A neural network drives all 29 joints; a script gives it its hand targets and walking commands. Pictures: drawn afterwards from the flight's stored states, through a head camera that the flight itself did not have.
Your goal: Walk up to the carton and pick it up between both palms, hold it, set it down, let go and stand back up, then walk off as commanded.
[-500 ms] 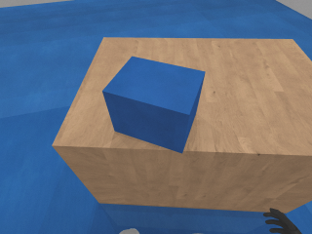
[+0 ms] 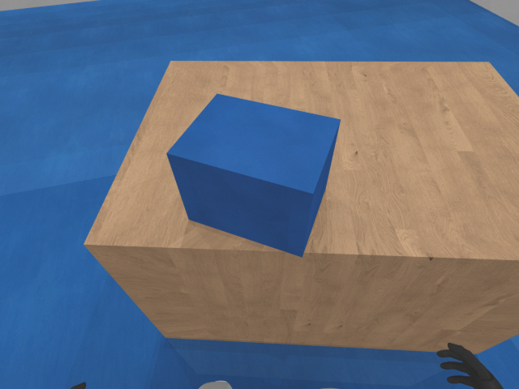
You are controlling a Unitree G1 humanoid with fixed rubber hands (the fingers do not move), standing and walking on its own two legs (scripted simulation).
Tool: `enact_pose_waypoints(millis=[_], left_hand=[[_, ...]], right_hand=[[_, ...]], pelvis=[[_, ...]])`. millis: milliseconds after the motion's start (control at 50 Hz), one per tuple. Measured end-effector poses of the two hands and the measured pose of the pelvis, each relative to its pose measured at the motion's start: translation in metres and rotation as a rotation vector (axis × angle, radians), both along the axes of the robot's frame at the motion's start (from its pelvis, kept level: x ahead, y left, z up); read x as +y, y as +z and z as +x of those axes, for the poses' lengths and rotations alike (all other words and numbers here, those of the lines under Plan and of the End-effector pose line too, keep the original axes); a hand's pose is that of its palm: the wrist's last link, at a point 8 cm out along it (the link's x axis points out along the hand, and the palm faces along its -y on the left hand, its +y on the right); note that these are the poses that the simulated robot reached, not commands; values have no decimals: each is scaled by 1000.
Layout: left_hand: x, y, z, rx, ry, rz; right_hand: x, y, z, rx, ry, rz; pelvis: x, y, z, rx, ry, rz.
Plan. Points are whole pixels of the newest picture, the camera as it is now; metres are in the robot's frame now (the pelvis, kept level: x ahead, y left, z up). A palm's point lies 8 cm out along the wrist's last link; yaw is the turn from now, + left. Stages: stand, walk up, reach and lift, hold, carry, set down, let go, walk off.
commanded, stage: walk up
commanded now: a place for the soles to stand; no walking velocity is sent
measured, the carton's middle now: (258, 173) +0.49 +0.02 +0.02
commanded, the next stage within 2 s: reach and lift in 0.90 s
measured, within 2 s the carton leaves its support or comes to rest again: neither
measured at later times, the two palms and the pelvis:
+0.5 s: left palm out of the picture +0.09 +0.32 -0.08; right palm (486, 386) +0.13 -0.31 -0.08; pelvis +0.02 +0.00 +0.00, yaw +0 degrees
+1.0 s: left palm out of the picture +0.11 +0.33 -0.09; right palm (481, 385) +0.13 -0.31 -0.08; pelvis +0.01 +0.01 +0.00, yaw +0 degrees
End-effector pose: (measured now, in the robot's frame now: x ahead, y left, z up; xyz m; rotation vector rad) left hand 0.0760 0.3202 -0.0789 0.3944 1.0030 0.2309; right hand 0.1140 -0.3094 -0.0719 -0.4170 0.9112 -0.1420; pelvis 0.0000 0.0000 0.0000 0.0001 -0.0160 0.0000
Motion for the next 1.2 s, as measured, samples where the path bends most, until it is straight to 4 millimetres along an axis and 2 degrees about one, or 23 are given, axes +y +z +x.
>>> enact_pose_waypoints(millis=[500, 620, 800, 960, 1000, 1060, 1140, 1200], left_hand=[[-2, 2, 18, 8, -3, 7], [3, 1, 22, 5, -4, 6], [-1, 4, 22, -13, -10, 17], [8, 1, 23, -2, 4, 12], [9, -7, 30, 57, 42, 8], [8, -8, 56, 55, 55, -4], [0, 6, 100, -62, 17, -31], [-7, 16, 118, -130, -8, -62]], right_hand=[[-2, -3, 16, 12, -2, 7], [3, -4, 21, 15, -1, 6], [-1, -6, 17, 8, -7, 13], [6, -5, 18, -14, -1, 5], [1, -10, 18, -28, -8, -2], [-3, -7, 22, -69, -16, -14], [-3, 6, 27, -128, -2, -37], [-2, 16, 31, -155, -4, -44]], pelvis=[[-3, 0, 17, 18, -2, 2], [3, 0, 22, 20, 0, -3], [-2, -1, 19, 9, -5, -3], [6, -1, 17, 1, -4, -6], [7, -4, 13, -8, -5, -6], [8, -7, 10, -18, -5, -8], [10, -7, 9, -28, -5, -10], [9, -4, 12, -53, -5, -9]])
